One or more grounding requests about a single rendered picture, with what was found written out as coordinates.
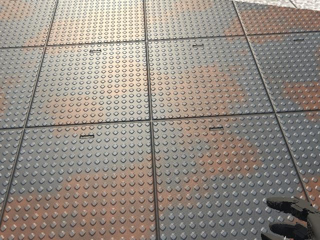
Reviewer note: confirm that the robot right hand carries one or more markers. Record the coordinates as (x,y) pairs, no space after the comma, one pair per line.
(300,209)

